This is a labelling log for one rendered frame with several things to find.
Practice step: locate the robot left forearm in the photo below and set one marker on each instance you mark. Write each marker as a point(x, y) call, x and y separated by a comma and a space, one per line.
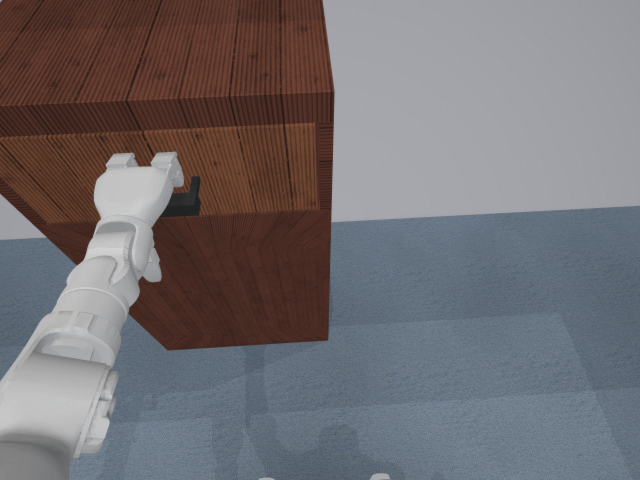
point(90, 312)

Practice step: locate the robot left upper arm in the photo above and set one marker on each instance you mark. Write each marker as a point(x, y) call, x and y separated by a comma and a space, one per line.
point(55, 409)

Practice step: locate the left robot hand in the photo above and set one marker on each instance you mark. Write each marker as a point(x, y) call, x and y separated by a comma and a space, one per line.
point(140, 192)

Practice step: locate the cabinet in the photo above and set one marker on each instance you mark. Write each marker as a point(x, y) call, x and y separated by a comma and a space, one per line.
point(92, 66)

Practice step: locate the handle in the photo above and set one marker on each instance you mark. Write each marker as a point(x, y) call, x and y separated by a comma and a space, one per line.
point(184, 204)

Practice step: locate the drawer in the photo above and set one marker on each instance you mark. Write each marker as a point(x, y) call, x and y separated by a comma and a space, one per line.
point(242, 169)

